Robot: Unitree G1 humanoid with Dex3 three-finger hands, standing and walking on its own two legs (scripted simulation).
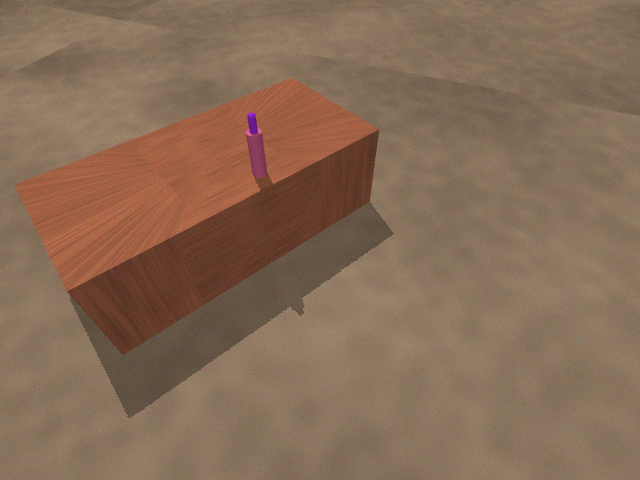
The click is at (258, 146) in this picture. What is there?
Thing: necked bottle
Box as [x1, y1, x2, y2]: [246, 113, 266, 177]
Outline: 249,113 247,116 249,128 246,131 246,136 252,172 254,176 262,177 266,174 266,167 261,130 256,127 254,114
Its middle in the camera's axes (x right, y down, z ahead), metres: -0.21 -0.32 +1.27
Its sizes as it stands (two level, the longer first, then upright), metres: 0.051 0.051 0.234
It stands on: a support 0.39 m high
